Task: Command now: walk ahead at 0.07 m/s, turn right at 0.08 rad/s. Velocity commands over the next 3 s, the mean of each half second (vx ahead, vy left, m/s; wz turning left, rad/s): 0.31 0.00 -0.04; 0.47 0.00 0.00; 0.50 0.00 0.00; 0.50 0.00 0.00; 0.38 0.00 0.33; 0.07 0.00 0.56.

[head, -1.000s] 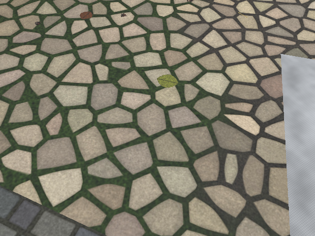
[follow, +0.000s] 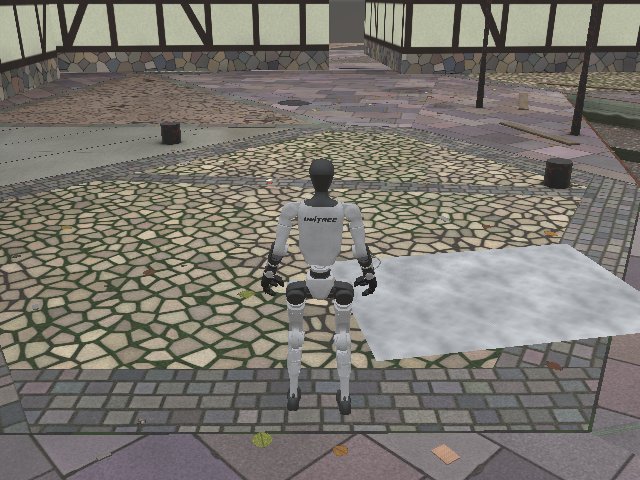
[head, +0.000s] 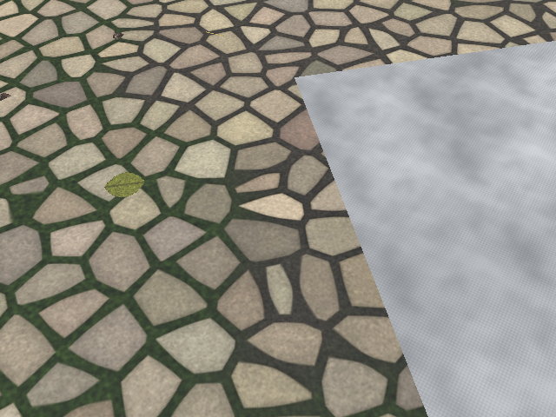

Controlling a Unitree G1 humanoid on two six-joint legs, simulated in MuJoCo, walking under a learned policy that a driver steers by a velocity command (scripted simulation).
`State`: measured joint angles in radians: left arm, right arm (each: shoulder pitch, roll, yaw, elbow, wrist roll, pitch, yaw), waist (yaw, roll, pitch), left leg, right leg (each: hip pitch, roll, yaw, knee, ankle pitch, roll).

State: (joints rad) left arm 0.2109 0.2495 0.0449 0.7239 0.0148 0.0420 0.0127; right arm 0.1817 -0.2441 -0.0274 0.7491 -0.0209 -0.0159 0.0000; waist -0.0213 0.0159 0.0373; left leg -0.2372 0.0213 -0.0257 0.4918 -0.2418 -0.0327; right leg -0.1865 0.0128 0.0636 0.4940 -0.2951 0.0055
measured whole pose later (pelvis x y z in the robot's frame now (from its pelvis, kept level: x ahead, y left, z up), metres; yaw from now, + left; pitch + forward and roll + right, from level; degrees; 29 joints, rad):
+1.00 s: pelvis +0.41 -0.01 +0.01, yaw +1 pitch +0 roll -2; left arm 0.30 0.27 0.06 0.80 0.00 -0.10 -0.03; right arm 0.22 -0.31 -0.04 0.76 0.01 -0.07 0.00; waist 0.03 0.05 0.04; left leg -0.59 0.12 -0.05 1.08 -0.26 0.00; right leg -0.18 0.09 -0.06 0.31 -0.14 -0.07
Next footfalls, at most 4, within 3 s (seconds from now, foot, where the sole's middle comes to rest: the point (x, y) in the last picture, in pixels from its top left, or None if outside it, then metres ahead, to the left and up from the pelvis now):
0.28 left None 0.10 0.13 -0.77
0.76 right None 0.47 -0.09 -0.77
1.30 left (231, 319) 0.76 0.16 -0.77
1.84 right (309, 228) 1.06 -0.07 -0.77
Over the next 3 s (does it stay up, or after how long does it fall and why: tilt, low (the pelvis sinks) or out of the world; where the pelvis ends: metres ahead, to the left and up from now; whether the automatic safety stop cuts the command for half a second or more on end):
stays up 1.32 0.05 0.00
